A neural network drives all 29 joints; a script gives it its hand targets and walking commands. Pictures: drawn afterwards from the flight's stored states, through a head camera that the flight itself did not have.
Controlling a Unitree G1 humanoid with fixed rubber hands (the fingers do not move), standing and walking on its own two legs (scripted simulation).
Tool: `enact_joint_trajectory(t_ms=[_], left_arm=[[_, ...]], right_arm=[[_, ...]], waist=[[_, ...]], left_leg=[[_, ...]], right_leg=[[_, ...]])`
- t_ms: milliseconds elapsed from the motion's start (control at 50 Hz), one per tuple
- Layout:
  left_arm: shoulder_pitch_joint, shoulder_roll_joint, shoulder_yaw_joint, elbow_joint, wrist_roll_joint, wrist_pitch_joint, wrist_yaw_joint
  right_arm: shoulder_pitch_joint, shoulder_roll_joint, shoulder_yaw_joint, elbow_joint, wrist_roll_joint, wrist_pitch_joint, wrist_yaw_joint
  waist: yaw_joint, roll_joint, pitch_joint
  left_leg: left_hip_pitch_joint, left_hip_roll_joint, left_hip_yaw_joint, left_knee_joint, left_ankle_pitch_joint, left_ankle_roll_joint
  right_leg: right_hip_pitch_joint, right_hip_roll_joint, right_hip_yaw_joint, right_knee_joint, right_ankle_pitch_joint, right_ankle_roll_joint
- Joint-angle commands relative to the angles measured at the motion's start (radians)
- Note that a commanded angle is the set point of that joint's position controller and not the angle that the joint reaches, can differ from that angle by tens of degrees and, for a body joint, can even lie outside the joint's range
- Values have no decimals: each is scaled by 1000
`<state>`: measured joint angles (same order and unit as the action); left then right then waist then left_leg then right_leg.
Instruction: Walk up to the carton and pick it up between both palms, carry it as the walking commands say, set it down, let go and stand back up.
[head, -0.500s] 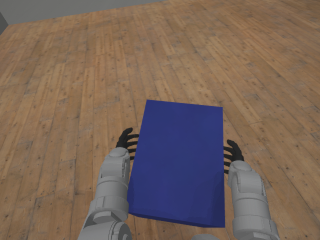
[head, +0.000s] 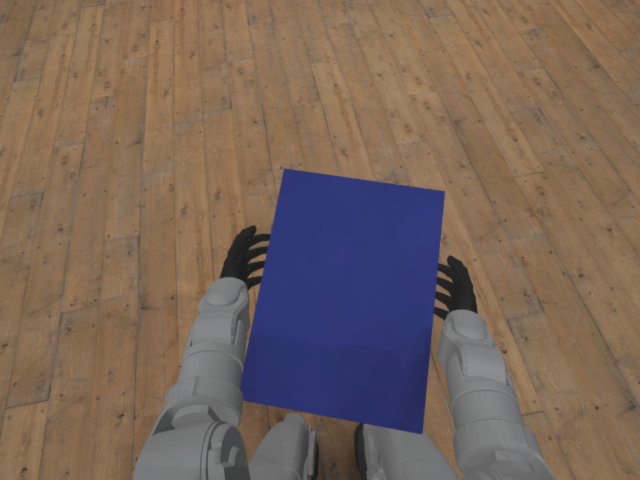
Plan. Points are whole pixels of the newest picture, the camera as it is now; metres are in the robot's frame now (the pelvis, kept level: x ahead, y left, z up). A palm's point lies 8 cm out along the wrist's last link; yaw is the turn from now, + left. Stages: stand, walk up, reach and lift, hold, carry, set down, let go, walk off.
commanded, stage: set down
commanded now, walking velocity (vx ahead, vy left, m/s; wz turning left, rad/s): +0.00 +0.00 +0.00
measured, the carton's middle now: (343, 299) +0.36 -0.02 -0.13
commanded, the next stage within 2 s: none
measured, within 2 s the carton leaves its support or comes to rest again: neither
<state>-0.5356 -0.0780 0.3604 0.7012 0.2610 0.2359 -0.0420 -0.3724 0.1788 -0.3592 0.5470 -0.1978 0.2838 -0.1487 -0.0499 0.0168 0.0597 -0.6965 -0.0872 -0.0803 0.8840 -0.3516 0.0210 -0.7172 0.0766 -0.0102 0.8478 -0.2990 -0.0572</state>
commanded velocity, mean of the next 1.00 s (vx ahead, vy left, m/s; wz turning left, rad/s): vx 0.00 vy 0.00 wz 0.00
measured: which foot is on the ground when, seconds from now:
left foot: down 0.00-1.00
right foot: down 0.00-1.00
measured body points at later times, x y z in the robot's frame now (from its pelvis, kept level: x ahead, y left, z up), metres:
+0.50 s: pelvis +0.00 +0.03 -0.06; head +0.16 +0.03 +0.36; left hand +0.39 +0.12 -0.13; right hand +0.34 -0.18 -0.14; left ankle +0.05 +0.10 -0.69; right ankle +0.07 -0.08 -0.69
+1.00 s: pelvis -0.02 +0.01 -0.14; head +0.19 +0.00 +0.26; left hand +0.42 +0.11 -0.22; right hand +0.36 -0.19 -0.23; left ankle +0.05 +0.11 -0.69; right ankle +0.07 -0.08 -0.69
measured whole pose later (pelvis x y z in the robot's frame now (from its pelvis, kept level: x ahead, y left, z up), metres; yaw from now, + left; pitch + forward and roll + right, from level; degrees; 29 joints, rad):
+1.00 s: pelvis -0.02 +0.01 -0.14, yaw +0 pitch +32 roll +0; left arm -0.74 0.00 0.20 0.76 0.08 0.13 0.12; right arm -0.63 0.02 -0.33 0.64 -0.03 0.19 -0.14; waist -0.08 0.02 -0.08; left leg -1.52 -0.15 -0.03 1.51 -0.54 0.03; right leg -1.56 0.10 0.03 1.49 -0.48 -0.02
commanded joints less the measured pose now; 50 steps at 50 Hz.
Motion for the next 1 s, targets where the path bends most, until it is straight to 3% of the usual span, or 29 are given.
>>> enact_joint_trajectory(t_ms=[0,40,80,100,160,200,220,240,300,380,400,420,440,460,520,540,560,580,600,620,740,760,780,800,840,860,920,940,980], left_arm=[[-459,-1060,-576,-10,-152,-77,-142],[-458,-1033,-594,-18,-156,-83,-119],[-407,-1008,-563,20,-141,-90,-103],[-434,-1021,-591,-15,-159,-100,-100],[-468,-970,-603,-45,-164,-118,-67],[-466,-971,-629,-72,-185,-119,-54],[-525,-985,-660,-125,-211,-128,-47],[-462,-963,-630,-94,-200,-123,-35],[-476,-983,-628,-51,-181,-105,-7],[-550,-1000,-668,-99,-200,-100,25],[-561,-968,-654,-91,-190,-94,31],[-561,-936,-614,-60,-180,-98,32],[-565,-976,-637,-55,-186,-96,32],[-590,-970,-661,-102,-201,-94,33],[-595,-985,-703,-144,-231,-109,38],[-597,-973,-709,-155,-227,-113,41],[-617,-970,-711,-171,-238,-117,43],[-648,-967,-748,-223,-267,-124,48],[-590,-970,-718,-163,-250,-116,43],[-596,-968,-746,-194,-274,-119,52],[-628,-885,-675,-101,-252,-124,36],[-611,-854,-652,-68,-223,-120,29],[-652,-884,-671,-83,-238,-120,26],[-664,-849,-616,-57,-226,-126,27],[-724,-875,-657,-116,-254,-137,20],[-722,-842,-622,-94,-240,-135,17],[-723,-882,-615,-11,-239,-124,9],[-742,-887,-624,-17,-239,-126,4],[-829,-886,-631,-43,-262,-125,-1]], right_arm=[[-778,851,689,-187,176,-114,246],[-723,825,647,-133,152,-115,254],[-719,824,659,-128,163,-119,261],[-759,794,661,-186,180,-135,259],[-708,807,639,-106,178,-136,270],[-722,791,675,-155,199,-140,273],[-725,772,656,-155,197,-146,273],[-725,772,654,-140,198,-141,277],[-741,704,600,-100,187,-149,291],[-768,672,522,-63,184,-156,312],[-750,655,496,-22,176,-152,312],[-778,682,481,13,166,-140,313],[-779,689,480,-30,159,-150,315],[-771,688,470,-11,166,-144,317],[-831,690,535,-104,217,-160,312],[-821,671,533,-111,217,-159,310],[-842,692,575,-108,236,-154,312],[-850,672,575,-157,242,-164,303],[-827,659,585,-138,237,-162,287],[-834,652,596,-145,249,-165,287],[-849,696,602,-95,240,-148,249],[-861,709,608,-104,236,-145,240],[-871,688,589,-92,239,-147,241],[-922,716,607,-93,246,-147,237],[-922,737,613,-92,258,-147,230],[-910,757,612,-55,263,-140,224],[-962,721,601,-67,251,-151,207],[-969,726,612,-57,251,-147,202],[-1002,720,614,-66,263,-140,196]], waist=[[-22,-5,-930],[-39,-5,-874],[-21,-47,-905],[-47,-57,-969],[-28,-63,-966],[-24,-68,-972],[-50,-35,-1023],[-21,-47,-1017],[-35,50,-972],[-83,108,-947],[-86,136,-957],[-74,76,-875],[-105,64,-924],[-105,107,-952],[-100,57,-1142],[-103,97,-1176],[-77,86,-1220],[-114,56,-1268],[-94,73,-1284],[-103,49,-1311],[-81,-39,-1199],[-38,-29,-1158],[-74,-2,-1151],[-28,-39,-1155],[-59,-45,-1179],[-26,-16,-1141],[-52,-19,-1160],[-39,4,-1177],[-67,2,-1229]], left_leg=[[84,-14,-95,-42,244,42],[88,1,-112,-44,267,32],[82,-10,-102,4,262,27],[75,-11,-110,18,271,27],[38,-9,-114,38,276,15],[56,-13,-115,45,294,11],[56,-16,-124,64,320,2],[60,-6,-137,69,329,1],[48,-7,-151,71,291,-24],[67,5,-202,84,212,-51],[58,-6,-173,114,223,-61],[-7,-9,-178,108,150,-41],[0,1,-187,122,171,-49],[2,-4,-172,129,175,-57],[17,-18,-156,205,302,-48],[8,-28,-143,232,349,-55],[-7,-42,-122,262,337,-47],[-4,-38,-131,274,383,-46],[-31,-55,-107,298,407,-49],[-14,-49,-131,299,437,-44],[-278,-84,-67,365,237,-17],[-319,-81,-57,377,203,-11],[-332,-76,-63,375,206,-14],[-364,-85,-53,404,178,-6],[-385,-95,-59,412,178,-1],[-420,-98,-28,443,154,-7],[-466,-105,-29,475,139,-5],[-489,-106,-15,490,135,-6],[-507,-108,-11,512,114,-2]], right_leg=[[363,-20,155,7,357,47],[288,-7,133,25,329,48],[229,-1,133,44,312,53],[229,-1,129,59,336,54],[151,20,113,103,308,52],[145,23,118,101,295,64],[114,28,109,132,314,57],[74,34,98,165,295,61],[-63,38,79,192,197,50],[-215,51,59,244,107,33],[-232,40,63,240,108,21],[-228,41,64,250,75,24],[-240,43,66,266,110,33],[-221,40,67,267,130,27],[-200,50,69,328,226,47],[-226,50,62,348,248,51],[-191,46,70,358,247,51],[-187,52,62,370,292,60],[-175,45,70,373,319,62],[-176,53,63,389,332,65],[-142,51,75,423,299,85],[-169,43,83,430,278,94],[-187,50,79,438,286,89],[-190,43,89,447,260,93],[-167,53,77,461,272,99],[-179,49,105,457,252,94],[-222,51,86,495,248,97],[-210,51,95,510,257,96],[-204,56,99,513,234,100]])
